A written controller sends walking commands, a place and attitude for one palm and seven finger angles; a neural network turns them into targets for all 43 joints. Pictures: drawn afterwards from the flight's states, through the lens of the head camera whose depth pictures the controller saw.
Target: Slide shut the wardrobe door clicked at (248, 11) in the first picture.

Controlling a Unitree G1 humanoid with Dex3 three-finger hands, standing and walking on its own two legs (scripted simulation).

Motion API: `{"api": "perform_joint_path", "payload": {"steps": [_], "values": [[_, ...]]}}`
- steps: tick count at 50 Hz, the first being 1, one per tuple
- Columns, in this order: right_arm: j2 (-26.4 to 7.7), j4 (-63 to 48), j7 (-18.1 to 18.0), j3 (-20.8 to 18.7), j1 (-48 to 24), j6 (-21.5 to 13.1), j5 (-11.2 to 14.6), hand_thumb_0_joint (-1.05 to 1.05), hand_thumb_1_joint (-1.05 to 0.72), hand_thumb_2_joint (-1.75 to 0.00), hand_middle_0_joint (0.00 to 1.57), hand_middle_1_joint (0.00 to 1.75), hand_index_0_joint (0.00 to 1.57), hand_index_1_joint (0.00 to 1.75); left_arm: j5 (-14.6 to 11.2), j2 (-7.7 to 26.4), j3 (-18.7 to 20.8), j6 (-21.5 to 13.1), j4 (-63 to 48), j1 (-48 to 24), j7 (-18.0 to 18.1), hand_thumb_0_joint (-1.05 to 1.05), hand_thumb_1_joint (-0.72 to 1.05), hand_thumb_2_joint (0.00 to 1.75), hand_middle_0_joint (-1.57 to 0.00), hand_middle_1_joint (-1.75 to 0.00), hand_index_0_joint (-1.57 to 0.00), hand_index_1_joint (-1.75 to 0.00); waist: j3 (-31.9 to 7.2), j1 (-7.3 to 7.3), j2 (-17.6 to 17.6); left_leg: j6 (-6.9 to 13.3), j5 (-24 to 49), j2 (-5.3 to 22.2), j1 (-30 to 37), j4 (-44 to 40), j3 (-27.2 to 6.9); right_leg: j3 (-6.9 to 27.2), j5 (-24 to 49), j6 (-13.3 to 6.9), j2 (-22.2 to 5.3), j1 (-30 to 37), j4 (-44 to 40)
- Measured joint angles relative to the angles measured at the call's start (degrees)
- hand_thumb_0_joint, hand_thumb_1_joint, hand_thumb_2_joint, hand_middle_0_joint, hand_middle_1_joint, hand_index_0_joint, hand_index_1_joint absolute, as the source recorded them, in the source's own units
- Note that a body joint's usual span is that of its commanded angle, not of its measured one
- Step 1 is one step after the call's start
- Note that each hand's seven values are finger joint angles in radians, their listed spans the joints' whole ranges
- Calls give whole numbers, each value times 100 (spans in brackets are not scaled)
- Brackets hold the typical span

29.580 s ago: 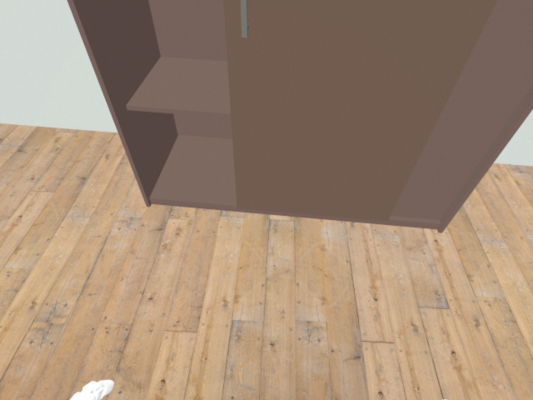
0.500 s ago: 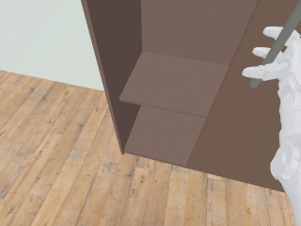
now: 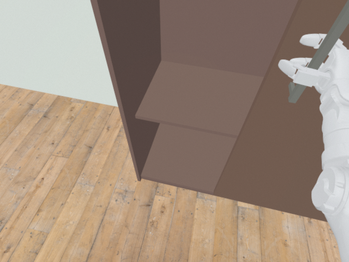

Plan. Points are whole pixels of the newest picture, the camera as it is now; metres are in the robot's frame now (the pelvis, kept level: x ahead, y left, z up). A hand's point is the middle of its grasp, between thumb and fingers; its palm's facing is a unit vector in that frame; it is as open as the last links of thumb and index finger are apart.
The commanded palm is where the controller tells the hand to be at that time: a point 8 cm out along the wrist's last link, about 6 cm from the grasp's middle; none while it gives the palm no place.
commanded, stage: grip the handle and tug to test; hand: right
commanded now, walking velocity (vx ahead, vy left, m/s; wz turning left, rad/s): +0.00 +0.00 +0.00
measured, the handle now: (320, 46) +0.54 -0.21 +0.24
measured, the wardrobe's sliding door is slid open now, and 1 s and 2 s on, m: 0.45 0.45 0.38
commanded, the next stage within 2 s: tug the door sideways, standing still in 0.96 s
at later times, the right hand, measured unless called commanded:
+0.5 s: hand (303, 67) +0.50 -0.18 +0.22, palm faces +0.06 +1.00 -0.01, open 4.9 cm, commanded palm +0.47 -0.23 +0.21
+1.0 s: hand (305, 71) +0.48 -0.18 +0.22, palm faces +0.09 +1.00 -0.01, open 5.6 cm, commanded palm +0.44 -0.22 +0.21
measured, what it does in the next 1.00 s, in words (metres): stands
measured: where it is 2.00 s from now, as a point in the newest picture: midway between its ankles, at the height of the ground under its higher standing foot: outside the picture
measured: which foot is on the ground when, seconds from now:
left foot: down 0.00-1.00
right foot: down 0.00-1.00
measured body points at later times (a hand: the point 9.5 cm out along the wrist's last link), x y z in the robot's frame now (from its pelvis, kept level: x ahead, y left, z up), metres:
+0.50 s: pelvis +0.00 +0.00 +0.00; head +0.04 +0.00 +0.45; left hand +0.03 +0.26 -0.12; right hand +0.49 -0.23 +0.22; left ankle -0.01 +0.13 -0.74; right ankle -0.02 -0.12 -0.74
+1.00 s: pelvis +0.03 -0.01 +0.01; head +0.04 +0.01 +0.46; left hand +0.10 +0.25 -0.11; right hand +0.47 -0.23 +0.22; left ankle -0.01 +0.13 -0.73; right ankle -0.02 -0.12 -0.74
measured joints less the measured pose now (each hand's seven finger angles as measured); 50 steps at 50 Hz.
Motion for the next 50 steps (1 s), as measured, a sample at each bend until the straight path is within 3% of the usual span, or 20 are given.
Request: {"api": "perform_joint_path", "payload": {"steps": [11,17,34,50], "values": [[14,-46,-10,34,48,26,68,1,-68,-80,43,136,40,137,-14,5,5,12,19,22,14,1,91,90,-20,-30,-20,-30,9,-18,-21,-3,-3,5,46,-23,-3,-3,-2,0,7,48,-27],[16,-56,41,-1,54,29,54,1,-83,-87,44,139,42,139,-11,-3,1,33,39,25,17,1,91,90,-21,-30,-20,-30,3,-14,7,-10,-4,8,59,-29,-19,-18,-8,-9,10,66,-33],[172,-712,-124,-33,524,222,146,2,-85,-85,42,140,39,140,-29,-23,34,55,-28,16,-32,1,91,90,-20,-30,-20,-30,-46,-45,-19,-47,25,12,196,-150,-141,-142,-25,-36,16,252,-152],[658,-2713,-271,75,1744,1020,354,2,-81,-81,33,139,29,138,-90,-81,85,184,-159,-392,-92,1,91,90,-20,-30,-20,-30,-114,-330,-64,-39,17,8,685,-426,-201,-229,-44,-28,20,814,-506]]}}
